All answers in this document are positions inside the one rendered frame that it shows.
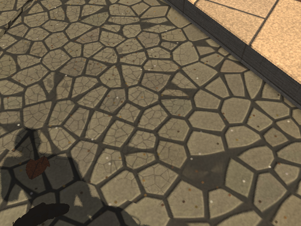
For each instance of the left robot hand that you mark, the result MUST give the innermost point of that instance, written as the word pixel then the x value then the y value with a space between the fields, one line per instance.
pixel 41 212

